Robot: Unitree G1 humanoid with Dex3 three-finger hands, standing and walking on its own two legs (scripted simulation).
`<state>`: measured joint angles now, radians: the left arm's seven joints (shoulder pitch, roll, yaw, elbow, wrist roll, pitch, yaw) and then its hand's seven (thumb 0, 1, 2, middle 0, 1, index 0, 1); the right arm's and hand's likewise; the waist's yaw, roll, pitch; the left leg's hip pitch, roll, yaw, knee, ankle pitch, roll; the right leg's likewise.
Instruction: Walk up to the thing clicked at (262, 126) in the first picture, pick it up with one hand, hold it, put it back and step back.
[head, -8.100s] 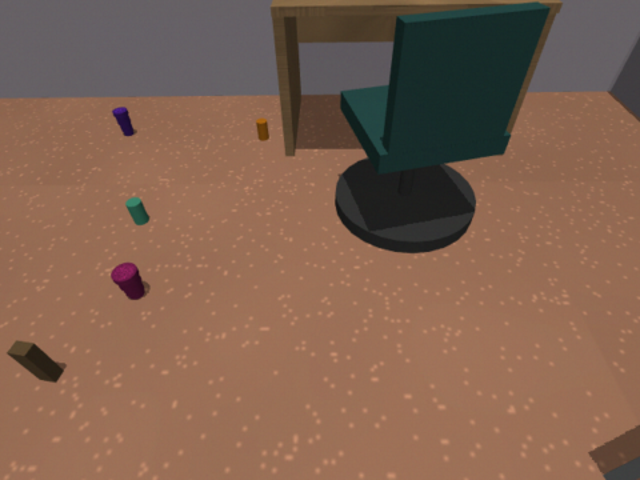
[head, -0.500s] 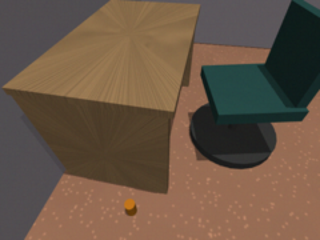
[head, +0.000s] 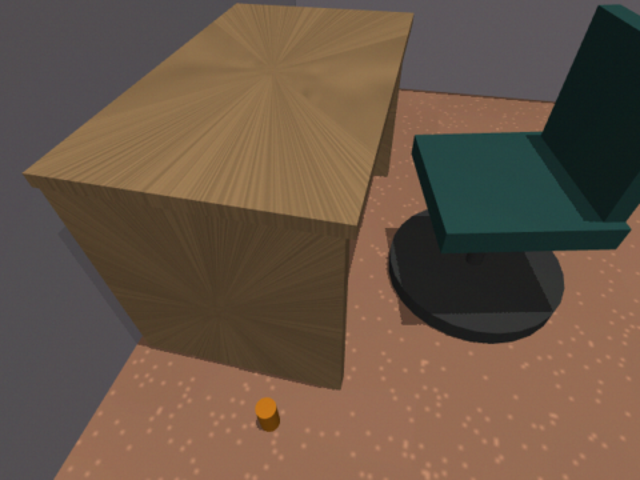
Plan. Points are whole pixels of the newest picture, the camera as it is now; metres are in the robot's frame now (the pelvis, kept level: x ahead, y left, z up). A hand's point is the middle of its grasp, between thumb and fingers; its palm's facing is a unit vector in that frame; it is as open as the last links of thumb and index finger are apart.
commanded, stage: walk up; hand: left
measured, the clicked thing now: (268, 414) +0.47 +0.22 -0.72
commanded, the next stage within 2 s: stand in 0.10 s
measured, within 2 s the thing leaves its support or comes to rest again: neither
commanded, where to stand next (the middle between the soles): +0.07 -0.01 m, yaw -3 degrees
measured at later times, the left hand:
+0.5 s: hand out of the picture +0.06 +0.24 -0.16, palm faces -0.02 -0.94 -0.33, open 7.4 cm
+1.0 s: hand out of the picture +0.06 +0.24 -0.16, palm faces -0.03 -0.94 -0.34, open 7.4 cm
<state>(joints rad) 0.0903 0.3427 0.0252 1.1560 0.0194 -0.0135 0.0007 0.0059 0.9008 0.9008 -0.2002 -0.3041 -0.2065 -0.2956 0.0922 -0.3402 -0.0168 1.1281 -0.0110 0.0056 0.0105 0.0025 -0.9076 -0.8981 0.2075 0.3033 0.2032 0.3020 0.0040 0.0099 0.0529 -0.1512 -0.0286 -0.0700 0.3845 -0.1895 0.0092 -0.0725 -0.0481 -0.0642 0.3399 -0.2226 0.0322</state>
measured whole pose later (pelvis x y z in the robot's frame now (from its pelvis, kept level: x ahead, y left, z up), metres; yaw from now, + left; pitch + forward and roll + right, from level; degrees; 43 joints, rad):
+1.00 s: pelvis -0.02 -0.02 +0.00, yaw -1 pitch -2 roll +0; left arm 0.11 0.35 0.01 1.14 0.01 0.00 -0.01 0.00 0.90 0.90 -0.20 -0.30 -0.21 -0.30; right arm 0.11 -0.35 0.01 1.14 -0.01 0.00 0.00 0.00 -0.91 -0.90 0.21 0.30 0.20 0.30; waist 0.00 0.01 0.06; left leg -0.15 0.00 -0.06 0.33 -0.14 -0.02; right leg -0.09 -0.02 -0.06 0.32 -0.19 0.01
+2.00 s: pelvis +0.00 -0.02 +0.00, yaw -2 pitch -2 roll +0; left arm 0.11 0.35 0.00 1.13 0.01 0.00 -0.01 0.00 0.90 0.90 -0.20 -0.30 -0.21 -0.30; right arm 0.11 -0.35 0.02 1.13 -0.01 -0.01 0.00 0.00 -0.91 -0.90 0.21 0.30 0.20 0.30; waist 0.00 0.00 0.05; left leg -0.13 0.01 -0.05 0.33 -0.16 -0.02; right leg -0.08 -0.02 -0.05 0.32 -0.20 0.00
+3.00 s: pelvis +0.03 +0.02 -0.01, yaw +0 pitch -3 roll +0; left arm 0.21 0.39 0.06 1.04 0.02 0.02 -0.01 0.01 0.90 0.90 -0.20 -0.30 -0.21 -0.30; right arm 0.22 -0.36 -0.06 1.04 -0.05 -0.02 0.02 0.00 -0.91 -0.90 0.21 0.30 0.20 0.30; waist 0.01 -0.04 0.09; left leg -0.23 0.00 0.02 0.50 -0.20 0.01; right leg -0.13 -0.06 -0.01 0.60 -0.42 0.01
